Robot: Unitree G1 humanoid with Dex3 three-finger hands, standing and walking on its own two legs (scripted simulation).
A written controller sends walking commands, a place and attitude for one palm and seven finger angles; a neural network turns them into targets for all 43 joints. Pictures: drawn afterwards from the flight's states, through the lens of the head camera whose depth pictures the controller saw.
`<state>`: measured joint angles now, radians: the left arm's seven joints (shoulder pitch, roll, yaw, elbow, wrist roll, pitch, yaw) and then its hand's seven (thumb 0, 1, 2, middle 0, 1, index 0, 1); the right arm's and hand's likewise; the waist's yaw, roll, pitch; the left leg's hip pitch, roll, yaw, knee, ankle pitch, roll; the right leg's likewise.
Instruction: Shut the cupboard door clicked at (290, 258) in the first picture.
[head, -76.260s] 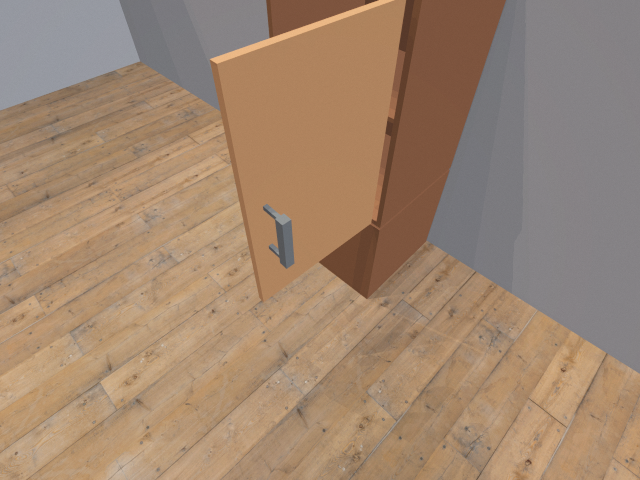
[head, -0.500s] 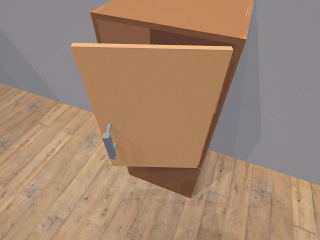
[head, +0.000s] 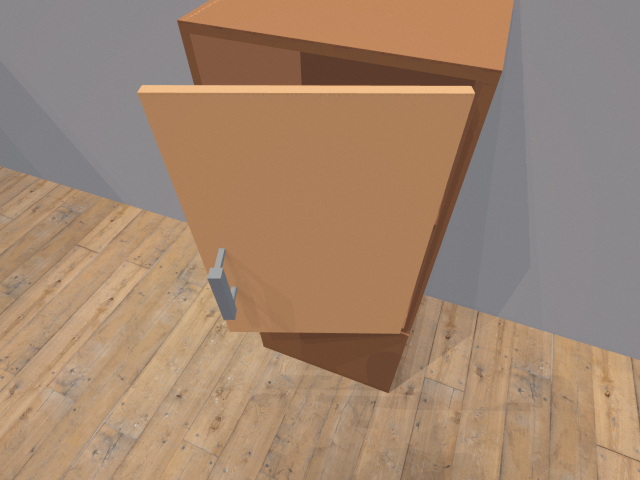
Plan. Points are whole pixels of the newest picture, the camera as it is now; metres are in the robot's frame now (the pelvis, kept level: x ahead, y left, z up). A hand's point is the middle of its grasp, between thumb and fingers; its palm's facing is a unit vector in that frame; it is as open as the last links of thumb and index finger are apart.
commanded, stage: look again from close up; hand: left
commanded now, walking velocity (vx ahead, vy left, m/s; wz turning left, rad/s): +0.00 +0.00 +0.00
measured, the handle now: (225, 285) +0.45 +0.20 -0.11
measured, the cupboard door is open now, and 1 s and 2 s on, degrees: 20 20 20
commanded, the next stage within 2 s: raise the hand and make a fist in 0.08 s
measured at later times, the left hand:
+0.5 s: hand (223, 427) +0.19 +0.13 -0.02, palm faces +0.03 -1.00 +0.04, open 6.6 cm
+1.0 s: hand (213, 459) +0.17 +0.15 -0.08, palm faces +0.06 -1.00 +0.01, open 4.3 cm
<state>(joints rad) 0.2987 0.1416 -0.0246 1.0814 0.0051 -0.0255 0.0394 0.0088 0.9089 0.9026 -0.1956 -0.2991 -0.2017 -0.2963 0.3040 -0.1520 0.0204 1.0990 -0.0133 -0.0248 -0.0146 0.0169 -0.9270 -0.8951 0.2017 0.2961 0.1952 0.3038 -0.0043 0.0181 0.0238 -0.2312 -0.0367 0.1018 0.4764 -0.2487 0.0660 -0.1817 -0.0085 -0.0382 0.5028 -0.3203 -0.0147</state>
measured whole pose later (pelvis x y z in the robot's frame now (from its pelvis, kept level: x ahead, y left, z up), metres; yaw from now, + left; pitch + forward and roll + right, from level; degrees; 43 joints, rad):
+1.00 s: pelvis -0.05 -0.04 -0.11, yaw +1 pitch +17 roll -1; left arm 0.38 0.21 0.16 0.04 -0.30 -0.26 -0.25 0.02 0.90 0.90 -0.77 -0.93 -0.78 -0.93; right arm 0.28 -0.18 0.00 0.56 0.04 -0.16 -0.06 0.02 -0.90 -0.89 0.21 0.30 0.20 0.30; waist -0.01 0.03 -0.17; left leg -1.03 0.04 0.02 1.23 -0.49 0.01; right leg -0.95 0.04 -0.09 1.23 -0.58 -0.07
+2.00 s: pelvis -0.05 -0.01 -0.11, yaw +2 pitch +18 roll -4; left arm 0.41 0.26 0.12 -0.03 -0.27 -0.45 -0.22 0.02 0.90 0.90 -1.30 -1.50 -1.30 -1.50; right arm 0.26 -0.24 0.00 0.50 0.01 -0.16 -0.03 0.01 -0.91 -0.90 0.20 0.30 0.20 0.30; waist -0.01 0.03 -0.19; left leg -1.10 0.02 0.00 1.29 -0.52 0.05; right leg -0.98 0.04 -0.11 1.25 -0.59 -0.04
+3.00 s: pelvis -0.05 -0.01 -0.13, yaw +1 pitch +22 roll -4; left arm -0.13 0.25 0.16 0.40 -0.22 -0.48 -0.18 0.02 0.90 0.90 -1.30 -1.50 -1.30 -1.50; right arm 0.22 -0.25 0.01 0.59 0.01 -0.10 -0.01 0.01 -0.91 -0.90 0.20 0.30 0.20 0.30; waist -0.03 0.03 -0.20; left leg -1.21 0.03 0.02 1.34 -0.52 0.05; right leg -1.10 0.03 -0.10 1.31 -0.60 -0.04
